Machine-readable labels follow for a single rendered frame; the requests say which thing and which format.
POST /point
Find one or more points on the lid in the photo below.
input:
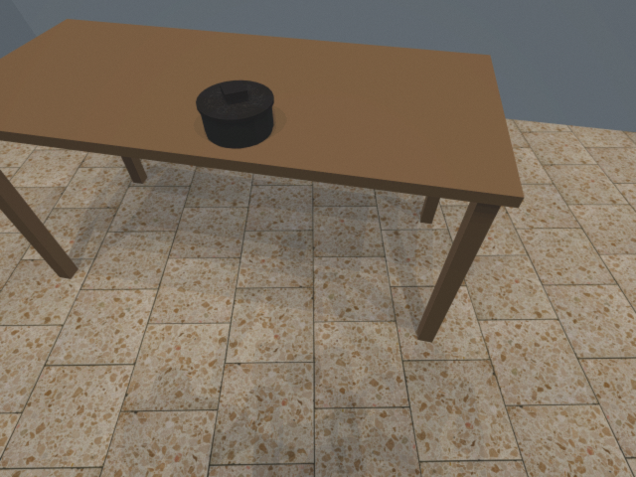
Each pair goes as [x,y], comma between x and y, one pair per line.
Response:
[235,101]

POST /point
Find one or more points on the pot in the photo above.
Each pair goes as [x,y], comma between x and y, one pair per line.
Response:
[239,135]

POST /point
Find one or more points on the table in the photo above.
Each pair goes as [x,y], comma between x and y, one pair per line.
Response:
[404,120]

